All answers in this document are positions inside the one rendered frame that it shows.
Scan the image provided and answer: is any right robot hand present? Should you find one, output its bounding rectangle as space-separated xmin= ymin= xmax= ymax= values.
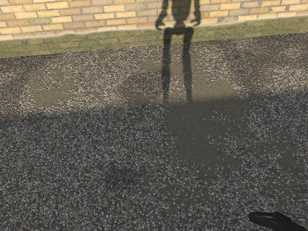
xmin=248 ymin=212 xmax=307 ymax=231

